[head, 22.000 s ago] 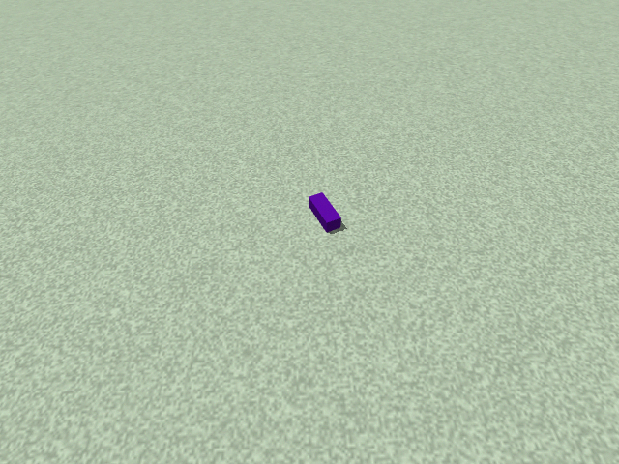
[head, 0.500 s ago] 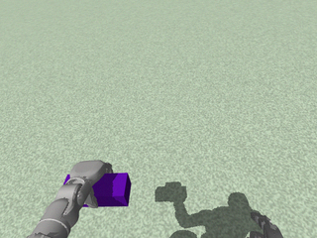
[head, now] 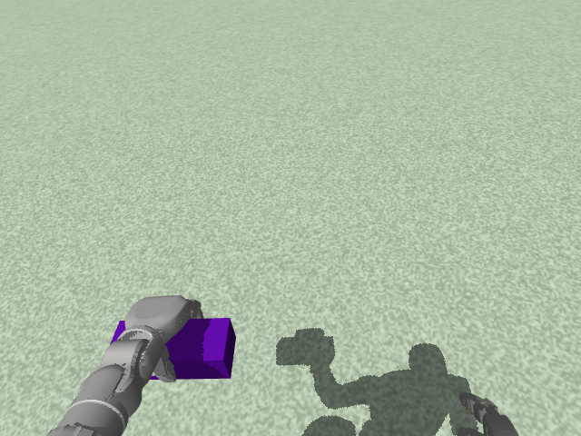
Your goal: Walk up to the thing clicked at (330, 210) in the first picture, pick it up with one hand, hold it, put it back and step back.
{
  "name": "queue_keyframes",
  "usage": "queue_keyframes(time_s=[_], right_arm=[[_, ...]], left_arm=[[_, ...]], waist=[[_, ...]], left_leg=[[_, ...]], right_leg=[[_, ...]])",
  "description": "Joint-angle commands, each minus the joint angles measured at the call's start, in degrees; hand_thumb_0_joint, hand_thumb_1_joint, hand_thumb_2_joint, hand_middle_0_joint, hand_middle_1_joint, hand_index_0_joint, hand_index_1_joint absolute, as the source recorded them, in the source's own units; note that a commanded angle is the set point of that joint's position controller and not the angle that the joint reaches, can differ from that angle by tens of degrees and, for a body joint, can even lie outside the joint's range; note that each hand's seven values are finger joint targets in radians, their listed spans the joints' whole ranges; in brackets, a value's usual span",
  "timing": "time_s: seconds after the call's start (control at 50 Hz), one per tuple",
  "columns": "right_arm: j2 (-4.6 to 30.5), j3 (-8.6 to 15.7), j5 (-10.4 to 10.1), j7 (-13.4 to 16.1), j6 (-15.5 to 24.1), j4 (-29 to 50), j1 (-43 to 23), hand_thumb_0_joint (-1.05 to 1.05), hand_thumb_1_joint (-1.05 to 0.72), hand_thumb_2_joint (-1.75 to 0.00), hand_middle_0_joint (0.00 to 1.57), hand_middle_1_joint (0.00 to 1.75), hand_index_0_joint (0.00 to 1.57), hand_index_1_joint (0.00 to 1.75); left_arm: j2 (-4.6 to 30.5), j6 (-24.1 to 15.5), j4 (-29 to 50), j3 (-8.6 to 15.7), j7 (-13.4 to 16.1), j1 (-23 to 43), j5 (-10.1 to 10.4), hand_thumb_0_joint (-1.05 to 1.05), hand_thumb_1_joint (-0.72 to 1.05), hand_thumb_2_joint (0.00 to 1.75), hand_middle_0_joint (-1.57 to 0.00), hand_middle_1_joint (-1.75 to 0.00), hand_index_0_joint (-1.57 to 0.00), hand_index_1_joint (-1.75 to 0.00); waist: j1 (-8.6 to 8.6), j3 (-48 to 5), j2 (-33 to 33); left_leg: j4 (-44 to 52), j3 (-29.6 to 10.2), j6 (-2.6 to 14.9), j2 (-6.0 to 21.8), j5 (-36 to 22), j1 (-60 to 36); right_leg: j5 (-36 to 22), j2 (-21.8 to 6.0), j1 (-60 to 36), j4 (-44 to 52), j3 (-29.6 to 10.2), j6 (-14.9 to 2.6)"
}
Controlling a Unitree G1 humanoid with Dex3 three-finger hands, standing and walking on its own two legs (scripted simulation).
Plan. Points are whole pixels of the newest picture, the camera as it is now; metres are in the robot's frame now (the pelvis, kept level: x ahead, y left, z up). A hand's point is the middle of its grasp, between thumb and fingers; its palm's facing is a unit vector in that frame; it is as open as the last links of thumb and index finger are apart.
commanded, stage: crouch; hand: left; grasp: from above
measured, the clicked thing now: (174, 349) +0.29 +0.22 -0.09
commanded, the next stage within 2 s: lower in 1.80 s
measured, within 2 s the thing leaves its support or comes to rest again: neither
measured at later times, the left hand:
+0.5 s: hand (192, 354) +0.35 +0.25 -0.27, palm faces -0.43 +0.05 -0.90, open 9.9 cm
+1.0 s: hand (207, 373) +0.38 +0.27 -0.49, palm faces -0.47 +0.00 -0.88, open 9.9 cm
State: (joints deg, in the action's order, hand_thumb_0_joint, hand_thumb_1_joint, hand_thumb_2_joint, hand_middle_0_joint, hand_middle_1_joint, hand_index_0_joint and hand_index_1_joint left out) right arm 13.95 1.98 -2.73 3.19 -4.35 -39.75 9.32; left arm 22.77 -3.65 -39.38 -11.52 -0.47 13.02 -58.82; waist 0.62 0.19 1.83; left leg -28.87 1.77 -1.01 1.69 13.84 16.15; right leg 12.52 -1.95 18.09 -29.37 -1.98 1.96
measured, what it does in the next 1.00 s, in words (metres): lowers itself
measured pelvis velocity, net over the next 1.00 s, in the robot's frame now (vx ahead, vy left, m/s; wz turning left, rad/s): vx -0.06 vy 0.01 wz -0.02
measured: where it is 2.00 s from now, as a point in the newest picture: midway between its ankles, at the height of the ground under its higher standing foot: outside the picture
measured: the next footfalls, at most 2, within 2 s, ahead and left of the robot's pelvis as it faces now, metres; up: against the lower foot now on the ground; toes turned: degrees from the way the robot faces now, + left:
none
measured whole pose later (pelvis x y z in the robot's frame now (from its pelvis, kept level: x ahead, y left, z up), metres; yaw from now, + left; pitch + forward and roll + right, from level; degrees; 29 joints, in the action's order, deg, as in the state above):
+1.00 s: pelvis -0.06 +0.01 -0.32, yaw -1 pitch +38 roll -6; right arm 14.1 1.9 5.9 -4.5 3.7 -42.1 9.4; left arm 34.6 -10.8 -72.3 3.8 20.1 46.9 -72.9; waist 10.7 -8.6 1.3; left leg -116.5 -5.2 -0.6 0.1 39.7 115.2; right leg 37.2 -1.6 113.1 -112.1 -0.1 3.7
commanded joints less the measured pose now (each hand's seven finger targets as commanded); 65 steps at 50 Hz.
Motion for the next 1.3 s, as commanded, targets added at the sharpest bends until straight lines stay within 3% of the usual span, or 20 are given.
queue_keyframes(time_s=[0.0, 0.08, 0.18, 0.22, 0.28, 0.32, 0.4, 0.44, 0.52, 0.56, 0.62, 0.66, 0.74, 0.82, 0.84, 0.9, 0.94, 0.96, 1.0, 1.28], right_arm=[[7.69, 2.68, 0.75, 0.11, 1.62, 6.36, -2.67, 0.00, -0.89, -0.90, 0.20, 0.30, 0.20, 0.30], [8.71, 3.77, 1.78, -0.88, 1.69, 3.83, 0.66, 0.00, -0.89, -0.90, 0.20, 0.30, 0.20, 0.30], [9.15, 4.98, 2.87, -2.07, 2.48, 2.82, 4.96, 0.00, -0.89, -0.90, 0.20, 0.30, 0.20, 0.30], [9.59, 5.33, 3.14, -2.32, 2.81, 3.06, 5.97, 0.00, -0.89, -0.90, 0.20, 0.30, 0.20, 0.30], [10.20, 5.60, 3.59, -2.18, 3.50, 2.76, 7.54, 0.00, -0.89, -0.90, 0.20, 0.30, 0.20, 0.30], [10.23, 5.60, 4.08, -1.85, 4.08, 2.22, 8.17, 0.00, -0.89, -0.90, 0.20, 0.30, 0.20, 0.30], [10.70, 6.02, 4.62, -1.32, 4.95, 1.99, 9.34, 0.00, -0.89, -0.90, 0.20, 0.30, 0.20, 0.30], [10.69, 6.31, 5.01, -1.28, 5.27, 1.70, 9.78, 0.00, -0.89, -0.90, 0.20, 0.30, 0.20, 0.30], [11.29, 6.51, 5.45, -1.67, 5.87, 1.30, 10.72, 0.00, -0.89, -0.90, 0.20, 0.30, 0.20, 0.30], [11.16, 6.39, 5.66, -2.02, 6.07, 1.42, 11.25, 0.00, -0.89, -0.90, 0.20, 0.30, 0.20, 0.30], [11.49, 5.88, 6.04, -2.71, 6.69, 0.65, 11.60, 0.00, -0.89, -0.90, 0.20, 0.30, 0.20, 0.30], [11.95, 6.03, 6.21, -3.14, 7.05, 0.68, 11.85, 0.00, -0.89, -0.90, 0.20, 0.30, 0.20, 0.30], [12.29, 5.14, 6.88, -4.35, 7.69, 0.16, 12.11, 0.00, -0.89, -0.90, 0.20, 0.30, 0.20, 0.30], [13.10, 4.71, 7.69, -5.44, 8.23, -0.50, 12.63, 0.00, -0.89, -0.90, 0.20, 0.30, 0.20, 0.30], [13.11, 4.63, 7.98, -5.72, 8.25, -0.69, 12.87, 0.00, -0.89, -0.90, 0.20, 0.30, 0.20, 0.30], [13.21, 4.52, 8.51, -6.70, 8.54, -1.27, 13.49, 0.00, -0.89, -0.90, 0.20, 0.30, 0.20, 0.30], [13.57, 4.41, 8.70, -7.23, 8.48, -1.11, 14.07, 0.00, -0.90, -0.90, 0.20, 0.30, 0.20, 0.30], [13.86, 4.31, 8.90, -7.45, 8.47, -1.05, 14.08, 0.00, -0.90, -0.90, 0.20, 0.30, 0.20, 0.30], [13.72, 4.38, 8.99, -7.86, 8.37, -0.92, 13.69, 0.00, -0.89, -0.90, 0.20, 0.30, 0.20, 0.30], [14.45, 2.98, 9.35, -9.39, 7.07, -0.58, 13.83, 0.00, -0.90, -0.90, 0.20, 0.30, 0.20, 0.30]], left_arm=[[10.94, -1.72, 5.57, 6.71, 7.21, 19.77, -1.61, 0.00, 0.77, 0.77, -1.09, -0.66, -1.11, -0.64], [11.85, -2.49, 0.88, 7.18, 12.86, 25.86, -4.46, 0.00, 0.77, 0.79, -1.10, -0.66, -1.11, -0.65], [10.41, -2.74, -8.69, 6.73, 19.11, 31.20, -8.18, 0.00, 0.76, 0.77, -1.07, -0.67, -1.10, -0.64], [10.42, -2.54, -12.23, 6.83, 21.06, 33.18, -8.96, 0.00, 0.73, 0.75, -1.05, -0.67, -1.08, -0.64], [14.14, -2.12, -13.14, 9.15, 23.23, 38.30, -9.69, 0.00, 0.69, 0.74, -1.00, -0.69, -1.04, -0.65], [12.78, -1.79, -15.91, 8.53, 23.99, 40.38, -9.19, 0.00, 0.69, 0.75, -0.99, -0.69, -1.03, -0.66], [18.05, -1.35, -18.06, 11.82, 24.57, 40.92, -9.37, 0.00, 0.65, 0.79, -0.98, -0.70, -1.01, -0.68], [16.42, -1.05, -18.10, 11.21, 24.12, 41.84, -9.15, 0.00, 0.67, 0.80, -0.98, -0.73, -1.01, -0.69], [19.93, -1.01, -19.76, 13.74, 22.93, 42.16, -9.09, 0.00, 0.67, 0.78, -0.97, -0.73, -1.01, -0.69], [20.19, -1.67, -18.04, 13.96, 22.40, 45.18, -9.20, 0.00, 0.68, 0.81, -0.98, -0.74, -1.02, -0.70], [19.73, -2.65, -21.83, 14.09, 21.61, 45.33, -9.15, 0.00, 0.69, 0.77, -0.96, -0.76, -1.01, -0.70], [23.44, -4.02, -18.12, 15.67, 21.61, 50.03, -10.17, 0.00, 0.71, 0.74, -0.95, -0.76, -1.02, -0.69], [25.03, -5.94, -19.56, 16.81, 22.33, 51.79, -11.35, 0.00, 0.75, 0.76, -0.98, -0.76, -1.05, -0.70], [28.65, -6.78, -19.41, 19.07, 23.74, 53.62, -12.39, 0.00, 0.78, 0.74, -0.99, -0.77, -1.07, -0.69], [27.70, -6.96, -19.40, 18.40, 23.87, 54.47, -12.71, 0.00, 0.78, 0.74, -1.00, -0.76, -1.08, -0.69], [26.32, -7.06, -20.30, 17.67, 23.83, 56.38, -12.70, 0.00, 0.78, 0.73, -1.00, -0.76, -1.08, -0.69], [29.59, -6.87, -21.30, 19.33, 24.04, 56.34, -13.02, 0.00, 0.76, 0.73, -1.00, -0.74, -1.06, -0.67], [29.21, -6.80, -21.96, 19.46, 23.95, 56.18, -13.20, 0.00, 0.76, 0.75, -1.00, -0.75, -1.06, -0.69], [28.25, -7.01, -21.68, 18.21, 23.47, 58.39, -13.08, 0.00, 0.78, 0.74, -1.02, -0.74, -1.09, -0.67], [34.09, -8.35, -28.52, 19.91, 22.10, 59.58, -13.78, 0.00, 0.76, 0.75, -1.02, -0.72, -1.07, -0.67]], waist=[[0.97, -12.61, -2.68], [2.45, -17.16, -0.16], [3.98, -22.26, 0.28], [4.48, -23.81, -0.92], [4.00, -30.79, 3.84], [5.52, -32.72, 4.32], [4.42, -38.60, 5.13], [5.45, -40.24, 5.67], [5.38, -43.30, 5.73], [6.81, -45.01, 6.96], [7.95, -41.71, 6.15], [7.98, -46.88, 7.87], [9.25, -47.23, 8.98], [8.30, -51.70, 13.52], [9.11, -52.52, 14.26], [10.43, -52.50, 14.40], [9.58, -53.20, 14.86], [10.39, -53.02, 14.96], [10.72, -52.83, 15.42], [12.04, -47.31, 13.89]], left_leg=[[-0.30, 0.36, 1.28, -3.02, -6.50, -1.81], [-7.47, -0.03, 0.58, -2.33, -5.94, 2.43], [-20.84, -0.12, 0.53, -2.26, -1.83, 17.18], [-25.43, -0.11, 0.77, -2.42, 1.22, 24.11], [-31.23, -0.34, 0.63, -2.36, 2.96, 28.54], [-35.59, -0.98, 1.06, -2.06, 2.78, 32.72], [-42.25, -1.62, 1.35, -2.18, 5.83, 41.65], [-45.22, -2.26, 1.29, -1.87, 6.47, 44.27], [-50.44, -3.69, 1.15, -1.64, 7.06, 48.42], [-53.45, -3.45, 1.29, -1.89, 8.42, 51.88], [-56.42, -5.26, 1.15, -1.81, 12.19, 56.28], [-59.10, -5.50, 1.09, -1.92, 12.50, 56.41], [-63.69, -5.99, 1.15, -2.16, 14.32, 60.97], [-68.03, -5.76, 0.78, -2.17, 10.29, 59.51], [-69.76, -5.36, 0.90, -2.07, 8.42, 59.27], [-73.14, -5.23, 0.99, -2.02, 5.14, 60.79], [-74.68, -4.65, 1.16, -2.15, 5.02, 62.53], [-75.26, -4.95, 0.94, -2.17, 5.03, 63.28], [-76.60, -4.56, 1.18, -2.08, 6.36, 64.42], [-83.91, -3.27, 1.76, -2.51, 11.68, 76.15]], right_leg=[[-3.68, 2.32, 1.66, 1.81, 1.97, -2.00], [-3.41, 2.64, 9.00, -4.64, 2.23, -2.29], [-0.67, 2.52, 21.22, -16.86, 2.34, -2.62], [1.57, 2.41, 25.10, -21.17, 2.31, -2.50], [3.70, 2.57, 31.46, -27.92, 2.61, -3.02], [3.59, 2.87, 36.22, -32.55, 3.19, -3.26], [6.45, 2.70, 42.02, -40.17, 3.51, -3.75], [7.28, 2.67, 46.54, -43.71, 3.85, -3.88], [8.90, 2.58, 53.97, -50.08, 4.83, -3.97], [9.54, 2.46, 56.21, -52.53, 4.67, -3.88], [13.31, 2.17, 63.90, -56.43, 5.53, -3.98], [13.69, 2.17, 65.78, -59.18, 5.82, -4.09], [15.16, 1.95, 71.60, -63.67, 6.36, -3.99], [13.02, 1.57, 75.18, -68.40, 6.31, -4.14], [11.90, 1.73, 75.87, -69.19, 6.48, -4.01], [9.50, 1.70, 77.74, -71.71, 6.99, -3.94], [8.89, 1.73, 76.88, -73.05, 6.93, -3.98], [8.84, 1.42, 77.89, -74.09, 7.12, -3.86], [9.68, 1.87, 79.06, -74.95, 7.46, -3.96], [11.95, 2.30, 82.32, -80.97, 7.89, -3.69]])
